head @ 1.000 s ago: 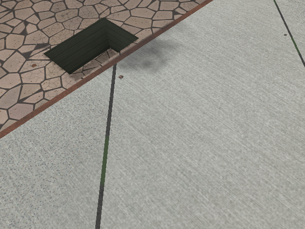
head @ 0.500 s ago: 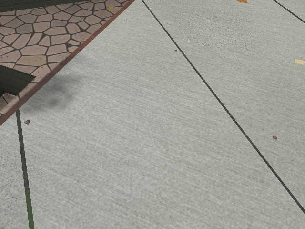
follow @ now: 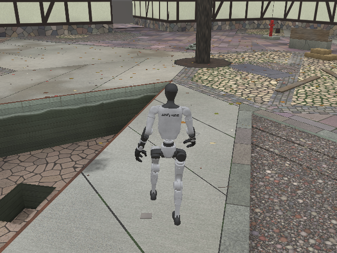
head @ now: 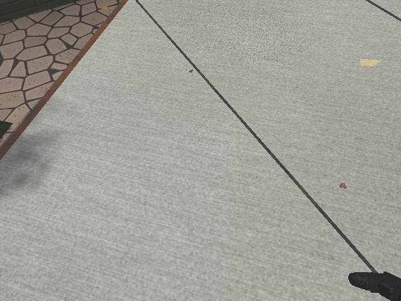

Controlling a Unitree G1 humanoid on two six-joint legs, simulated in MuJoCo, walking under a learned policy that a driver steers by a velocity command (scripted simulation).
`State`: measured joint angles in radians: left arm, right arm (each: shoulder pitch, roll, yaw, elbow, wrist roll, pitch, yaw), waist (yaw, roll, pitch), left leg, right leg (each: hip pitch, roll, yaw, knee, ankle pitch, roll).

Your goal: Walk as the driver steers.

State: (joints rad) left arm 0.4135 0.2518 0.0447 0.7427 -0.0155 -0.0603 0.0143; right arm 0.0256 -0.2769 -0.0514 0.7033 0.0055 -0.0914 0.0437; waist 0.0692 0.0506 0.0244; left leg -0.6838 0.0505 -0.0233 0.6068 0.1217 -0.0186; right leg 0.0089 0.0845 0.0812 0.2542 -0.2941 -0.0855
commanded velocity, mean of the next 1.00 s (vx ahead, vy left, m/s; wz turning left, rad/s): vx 0.20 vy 0.00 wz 0.04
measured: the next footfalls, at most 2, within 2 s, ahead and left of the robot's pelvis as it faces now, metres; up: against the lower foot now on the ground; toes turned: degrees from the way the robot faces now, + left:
left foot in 0.14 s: +0.32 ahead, +0.12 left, +0.00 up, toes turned +3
right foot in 0.58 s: +0.43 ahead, -0.11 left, +0.00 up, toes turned +7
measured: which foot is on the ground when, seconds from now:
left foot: up 0.00-0.12, down 0.14-1.00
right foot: down 0.00-0.14, up 0.16-0.56, down 0.58-1.00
